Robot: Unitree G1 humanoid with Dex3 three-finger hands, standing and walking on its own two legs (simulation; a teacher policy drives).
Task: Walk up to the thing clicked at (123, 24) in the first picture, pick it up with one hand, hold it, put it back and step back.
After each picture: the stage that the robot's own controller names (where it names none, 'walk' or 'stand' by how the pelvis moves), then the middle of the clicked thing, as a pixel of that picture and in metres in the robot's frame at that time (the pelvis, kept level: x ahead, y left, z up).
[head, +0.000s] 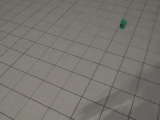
stand; (122, 24) +1.76 -0.50 -0.72
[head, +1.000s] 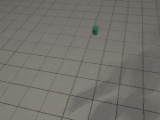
walk; (95, 30) +1.68 -0.03 -0.70
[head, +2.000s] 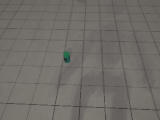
walk; (66, 57) +1.14 +0.25 -0.71
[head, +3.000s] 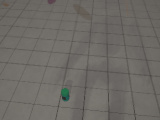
walk; (65, 94) +0.71 +0.19 -0.70
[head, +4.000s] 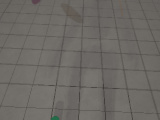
stand; out of the picture +0.41 +0.20 -0.70
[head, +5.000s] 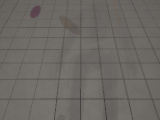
stand; out of the picture +0.37 +0.21 -0.73
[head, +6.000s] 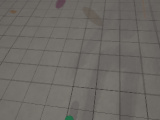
stand; out of the picture +0.44 +0.20 -0.72
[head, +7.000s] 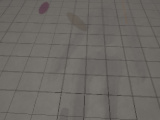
stand; out of the picture +0.42 +0.18 -0.70
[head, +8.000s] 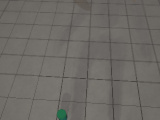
stand; (62, 115) +0.40 +0.17 -0.68
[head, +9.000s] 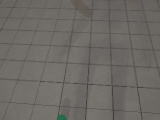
stand; out of the picture +0.39 +0.20 -0.69
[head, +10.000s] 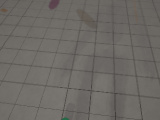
stand; out of the picture +0.43 +0.17 -0.71
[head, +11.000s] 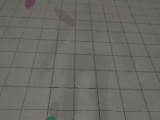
walk; out of the picture +0.45 +0.20 -0.72
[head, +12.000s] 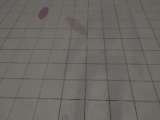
stand; out of the picture +0.38 +0.21 -0.71
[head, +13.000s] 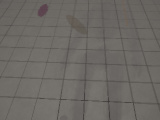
stand; out of the picture +0.35 +0.21 -0.72
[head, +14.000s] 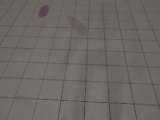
stand; out of the picture +0.35 +0.20 -0.72
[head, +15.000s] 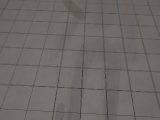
go down; out of the picture +0.36 +0.20 -0.70
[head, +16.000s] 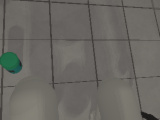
go down; (12, 63) +0.40 +0.28 -0.28
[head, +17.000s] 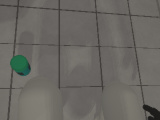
close in; (21, 66) +0.40 +0.28 -0.28
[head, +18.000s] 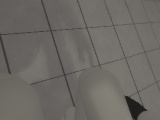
close in; out of the picture +0.35 +0.32 -0.21
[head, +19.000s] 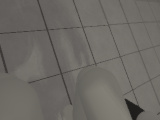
close; out of the picture +0.35 +0.32 -0.21
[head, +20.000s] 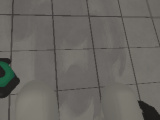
lift; (3, 77) +0.32 +0.28 -0.07
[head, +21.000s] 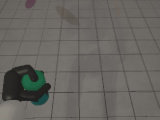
hold; (36, 88) +0.33 +0.17 +0.04
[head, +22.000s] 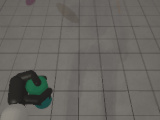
hold; (40, 93) +0.33 +0.17 -0.01
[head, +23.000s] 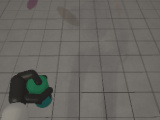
hold; (40, 92) +0.33 +0.17 +0.00
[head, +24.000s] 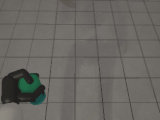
crouch; (33, 90) +0.34 +0.19 -0.05
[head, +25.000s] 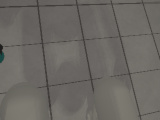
lower; out of the picture +0.43 +0.29 -0.12
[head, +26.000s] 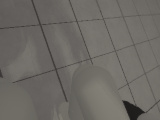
lower; out of the picture +0.38 +0.34 -0.22
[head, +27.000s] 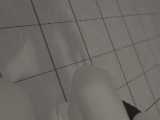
lower; out of the picture +0.38 +0.34 -0.22
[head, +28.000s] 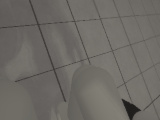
lower; out of the picture +0.37 +0.34 -0.22
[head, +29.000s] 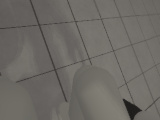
lower; out of the picture +0.37 +0.34 -0.21
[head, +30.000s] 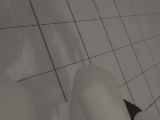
open; out of the picture +0.36 +0.33 -0.22
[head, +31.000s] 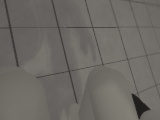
stand; out of the picture +0.37 +0.32 -0.22
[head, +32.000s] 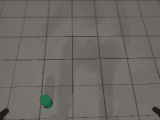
walk; (46, 101) +0.39 +0.24 -0.54
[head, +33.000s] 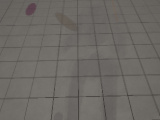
stand; out of the picture +0.37 +0.22 -0.67
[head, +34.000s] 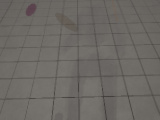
stand; out of the picture +0.36 +0.22 -0.67
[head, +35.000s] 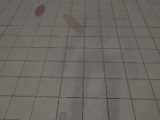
stand; out of the picture +0.38 +0.21 -0.71
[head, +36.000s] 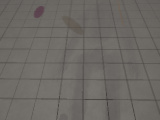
stand; out of the picture +0.37 +0.21 -0.72
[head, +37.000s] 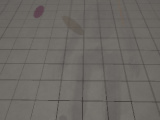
stand; out of the picture +0.35 +0.21 -0.73
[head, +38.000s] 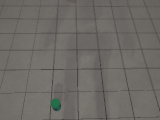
walk; (56, 105) +0.45 +0.19 -0.70
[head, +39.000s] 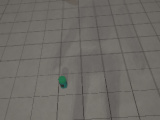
walk; (63, 82) +0.74 +0.26 -0.70
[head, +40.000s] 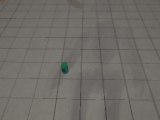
stand; (64, 68) +1.02 +0.22 -0.70
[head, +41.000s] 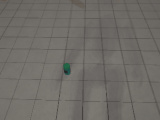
stand; (67, 69) +0.99 +0.19 -0.73
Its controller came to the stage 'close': yes
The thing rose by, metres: 0.70
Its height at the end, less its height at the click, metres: +0.00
